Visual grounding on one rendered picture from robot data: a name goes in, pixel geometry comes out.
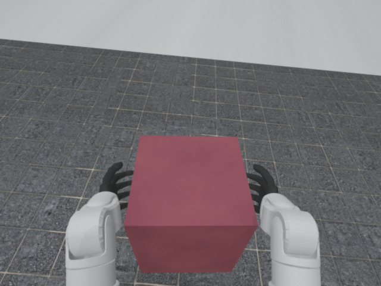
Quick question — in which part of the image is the robot left hand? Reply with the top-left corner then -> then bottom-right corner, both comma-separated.
99,162 -> 134,210

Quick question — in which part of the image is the carton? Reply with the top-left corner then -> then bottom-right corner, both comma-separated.
124,135 -> 258,273

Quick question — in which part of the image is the robot right forearm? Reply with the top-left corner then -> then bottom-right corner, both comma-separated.
260,193 -> 321,286

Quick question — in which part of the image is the robot right hand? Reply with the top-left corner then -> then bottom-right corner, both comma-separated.
246,164 -> 278,214

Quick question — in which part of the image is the robot left forearm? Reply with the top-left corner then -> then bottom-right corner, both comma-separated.
65,191 -> 122,286

